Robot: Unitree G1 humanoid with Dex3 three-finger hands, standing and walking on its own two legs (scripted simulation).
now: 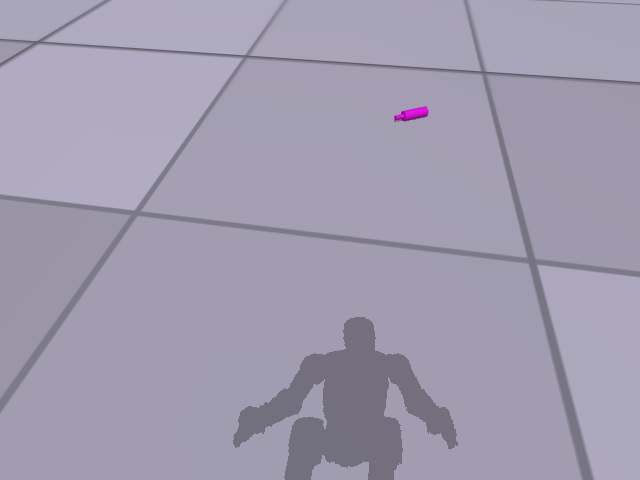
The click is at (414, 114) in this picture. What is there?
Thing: lying bottle
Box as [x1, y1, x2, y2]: [394, 106, 427, 120]
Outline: 427,108 424,106 402,111 399,115 394,116 394,118 401,118 402,120 425,116 427,115
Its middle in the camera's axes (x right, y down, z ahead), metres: +0.57 -0.78 +2.37
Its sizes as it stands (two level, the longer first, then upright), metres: 0.208 0.059 0.059
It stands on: the floor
